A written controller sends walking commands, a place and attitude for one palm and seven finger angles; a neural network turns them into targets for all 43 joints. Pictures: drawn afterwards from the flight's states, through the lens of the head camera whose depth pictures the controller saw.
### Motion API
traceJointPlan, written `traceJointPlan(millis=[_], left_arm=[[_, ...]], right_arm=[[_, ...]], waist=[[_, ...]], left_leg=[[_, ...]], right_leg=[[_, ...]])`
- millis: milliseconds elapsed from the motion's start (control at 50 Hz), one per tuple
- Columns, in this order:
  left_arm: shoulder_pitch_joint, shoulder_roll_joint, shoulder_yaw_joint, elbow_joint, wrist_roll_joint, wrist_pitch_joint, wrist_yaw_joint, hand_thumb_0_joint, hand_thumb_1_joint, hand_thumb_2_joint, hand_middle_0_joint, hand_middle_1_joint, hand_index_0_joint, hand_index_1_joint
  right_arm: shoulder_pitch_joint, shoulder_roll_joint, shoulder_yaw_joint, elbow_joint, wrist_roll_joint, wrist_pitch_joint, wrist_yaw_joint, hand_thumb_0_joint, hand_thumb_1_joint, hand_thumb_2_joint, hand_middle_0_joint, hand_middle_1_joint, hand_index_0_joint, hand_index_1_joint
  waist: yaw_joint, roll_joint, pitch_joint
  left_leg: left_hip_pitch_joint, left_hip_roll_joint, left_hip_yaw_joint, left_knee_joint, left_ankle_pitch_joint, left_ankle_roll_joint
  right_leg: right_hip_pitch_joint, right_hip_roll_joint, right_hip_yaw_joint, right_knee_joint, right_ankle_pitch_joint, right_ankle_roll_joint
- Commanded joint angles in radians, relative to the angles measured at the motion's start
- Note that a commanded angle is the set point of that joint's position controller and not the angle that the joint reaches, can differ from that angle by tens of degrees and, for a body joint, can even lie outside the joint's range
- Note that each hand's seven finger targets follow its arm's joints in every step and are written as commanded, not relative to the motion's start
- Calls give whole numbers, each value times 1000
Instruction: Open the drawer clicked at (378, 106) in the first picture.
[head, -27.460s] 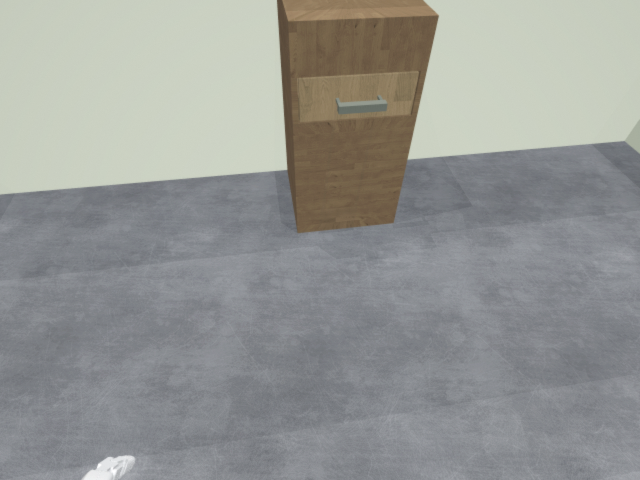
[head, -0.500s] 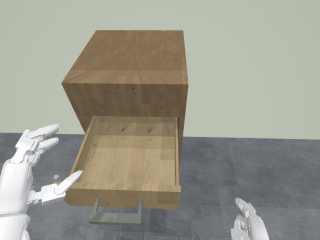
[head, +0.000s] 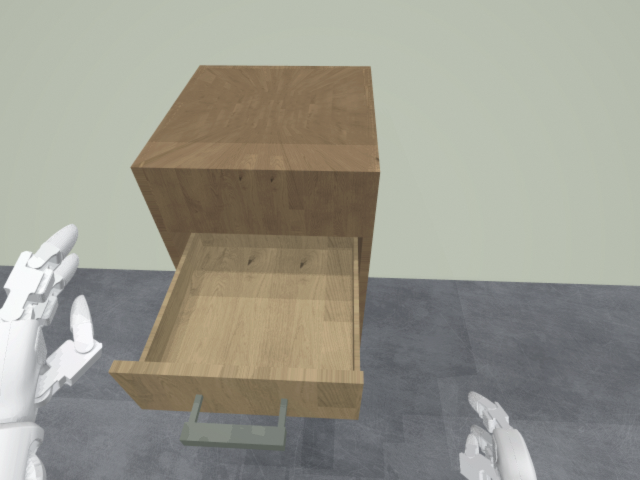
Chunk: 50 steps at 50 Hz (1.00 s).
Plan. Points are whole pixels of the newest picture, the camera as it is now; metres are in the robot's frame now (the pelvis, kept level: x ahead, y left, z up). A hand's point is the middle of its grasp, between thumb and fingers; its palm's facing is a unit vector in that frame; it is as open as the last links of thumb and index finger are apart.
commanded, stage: step back with the hand held close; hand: left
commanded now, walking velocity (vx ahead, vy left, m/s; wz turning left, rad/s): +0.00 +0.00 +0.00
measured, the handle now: (237, 420) +0.24 +0.17 -0.16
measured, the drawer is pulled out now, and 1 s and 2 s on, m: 0.30 0.30 0.30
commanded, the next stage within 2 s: stop stepping back and stand still in 1.26 s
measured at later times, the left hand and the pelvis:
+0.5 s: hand (52, 402) +0.13 +0.25 +0.16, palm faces +0.37 -0.80 -0.47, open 7.4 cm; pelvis -0.05 +0.00 -0.01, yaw +2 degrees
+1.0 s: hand out of the picture +0.05 +0.23 +0.16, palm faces +0.44 -0.77 -0.47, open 7.4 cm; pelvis -0.13 -0.02 -0.02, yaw +2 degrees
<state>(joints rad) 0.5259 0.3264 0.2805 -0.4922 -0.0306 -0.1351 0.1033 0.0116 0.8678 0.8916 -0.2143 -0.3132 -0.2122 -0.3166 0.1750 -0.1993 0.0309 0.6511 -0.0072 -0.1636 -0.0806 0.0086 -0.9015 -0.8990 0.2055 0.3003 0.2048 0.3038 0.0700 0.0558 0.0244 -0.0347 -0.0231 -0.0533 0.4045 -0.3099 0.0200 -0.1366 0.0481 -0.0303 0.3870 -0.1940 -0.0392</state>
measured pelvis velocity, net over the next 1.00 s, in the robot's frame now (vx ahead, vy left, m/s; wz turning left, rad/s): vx -0.13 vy -0.02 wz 0.03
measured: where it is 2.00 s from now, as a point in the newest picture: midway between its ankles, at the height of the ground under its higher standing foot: outside the picture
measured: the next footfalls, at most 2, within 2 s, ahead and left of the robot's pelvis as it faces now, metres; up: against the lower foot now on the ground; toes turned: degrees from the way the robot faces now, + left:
right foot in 1.00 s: -0.11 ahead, -0.13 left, +0.00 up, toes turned +3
left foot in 1.32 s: -0.18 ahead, +0.11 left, +0.00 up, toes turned +5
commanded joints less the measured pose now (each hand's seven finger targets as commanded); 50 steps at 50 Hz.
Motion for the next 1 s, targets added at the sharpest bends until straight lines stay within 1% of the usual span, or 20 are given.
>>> traceJointPlan(millis=[0,20,60,100,220,300,360,480,560,600,620,660,700,720,740,780,800,840,920,980], left_arm=[[-76,153,117,-187,-6,-63,24,0,900,900,-200,-300,-200,-300],[-242,313,284,-259,-11,-122,30,0,900,900,-200,-300,-200,-300],[-49,165,170,-163,17,-113,24,0,900,900,-200,-300,-200,-300],[10,126,135,-169,20,-107,22,0,900,900,-200,-300,-200,-300],[137,184,190,-298,10,-115,53,0,900,900,-200,-300,-200,-300],[173,216,214,-397,1,-121,69,0,900,900,-200,-300,-200,-300],[167,230,228,-419,-4,-117,77,0,900,900,-200,-300,-200,-300],[121,181,193,-359,12,-127,86,0,900,900,-200,-300,-200,-300],[72,165,169,-308,13,-119,84,0,900,900,-200,-300,-200,-300],[17,184,172,-275,15,-127,79,0,900,900,-200,-300,-200,-300],[3,205,186,-270,18,-126,85,0,900,900,-200,-300,-200,-300],[-7,200,160,-276,8,-125,85,0,900,900,-200,-300,-200,-300],[28,214,182,-279,4,-129,80,0,900,900,-200,-300,-200,-300],[37,233,200,-288,4,-127,81,0,900,900,-200,-300,-200,-300],[70,209,182,-313,16,-129,83,0,900,900,-200,-300,-200,-300],[59,188,175,-364,42,-142,96,0,900,900,-200,-300,-200,-300],[58,189,191,-371,42,-147,108,0,900,900,-200,-300,-200,-300],[101,213,226,-390,25,-147,110,0,900,900,-200,-300,-200,-300],[130,178,193,-362,2,-127,105,0,900,900,-200,-300,-200,-300],[63,178,179,-325,-4,-140,85,0,900,900,-200,-300,-200,-300]], right_arm=[[-135,-99,-43,-167,-1,-61,-7,0,-900,-900,200,300,200,300],[-120,-131,-28,-214,18,-39,1,0,-900,-900,200,300,200,300],[-125,-144,-55,-193,-17,-1,-15,0,-900,-900,200,300,200,300],[-103,-146,-68,-210,-8,8,-11,0,-900,-900,200,300,200,300],[-71,-132,-88,-241,7,37,-13,0,-900,-900,200,300,200,300],[-84,-131,-92,-264,1,39,-23,0,-900,-900,200,300,200,300],[-84,-118,-91,-261,-13,29,-30,0,-900,-900,200,300,200,300],[-49,-131,-88,-228,-42,-7,-27,0,-900,-900,200,300,200,300],[-39,-142,-84,-228,-17,-6,-19,0,-900,-900,200,300,200,300],[-36,-139,-81,-232,-4,1,-9,0,-900,-900,200,300,200,300],[-31,-143,-89,-223,-2,7,-13,0,-900,-900,200,300,200,300],[-28,-127,-74,-216,2,20,-7,0,-900,-900,200,300,200,300],[-46,-111,-56,-220,3,22,-7,0,-900,-900,200,300,200,300],[-59,-117,-53,-228,4,23,-9,0,-900,-900,200,300,200,300],[-49,-123,-53,-225,-11,33,-18,0,-900,-900,200,300,200,300],[-75,-150,-68,-229,-36,14,-24,0,-900,-900,200,300,200,300],[-77,-119,-69,-226,-40,-9,-25,0,-900,-900,200,300,200,300],[-43,-122,-92,-214,-40,-29,-20,0,-900,-900,200,300,200,300],[-20,-140,-106,-161,-30,-50,-14,0,-900,-900,200,300,200,300],[-51,-152,-94,-137,-21,-58,-12,0,-900,-900,200,300,200,300]], waist=[[-9,-29,-68],[-48,69,52],[-62,-98,18],[-76,-95,-77],[-97,-87,-268],[-86,-18,-260],[-78,59,-219],[-82,126,-116],[-91,1,-91],[-94,-112,-41],[-95,-160,-26],[-96,-244,-75],[-92,-223,-118],[-91,-139,-105],[-95,-75,-91],[-98,200,-44],[-97,236,-64],[-82,185,-107],[-84,142,-137],[-83,94,-142]], left_leg=[[-115,41,27,-59,307,-16],[-222,39,-9,-58,175,2],[-219,49,-75,-7,212,6],[-184,53,-65,80,234,11],[-239,62,-65,185,316,-11],[-288,120,-138,110,509,-16],[-329,166,-172,58,603,-27],[-513,224,-199,-20,342,41],[-556,143,-141,96,40,31],[-496,51,-77,202,-270,17],[-424,25,-46,304,-246,5],[-283,7,17,443,-187,-2],[-238,15,55,316,-155,8],[-239,24,47,189,-146,10],[-271,54,-12,72,-186,23],[-504,252,-254,-136,-170,109],[-620,303,-272,-158,-102,126],[-641,313,-196,-129,-44,118],[-312,272,-146,43,372,81],[-263,264,-137,97,386,56]], right_leg=[[104,-54,5,-38,161,15],[5,-93,92,-72,130,10],[-22,-108,103,-72,137,6],[-24,-162,139,-52,167,-10],[54,-254,151,53,396,-70],[53,-172,85,161,380,-40],[24,-112,45,224,206,-11],[28,-74,56,285,-71,11],[1,-156,189,148,54,-32],[-187,-244,341,-73,-292,-58],[-282,-288,408,-165,-405,-88],[-360,-356,371,-222,-460,-103],[-307,-308,246,-175,-369,-64],[-298,-271,208,-134,-340,-47],[-272,-220,167,-73,-331,-28],[-158,-44,59,241,-209,28],[-74,-8,39,420,-213,36],[-35,3,68,518,-297,37],[-141,-21,33,195,-157,44],[-104,-58,57,29,-6,30]])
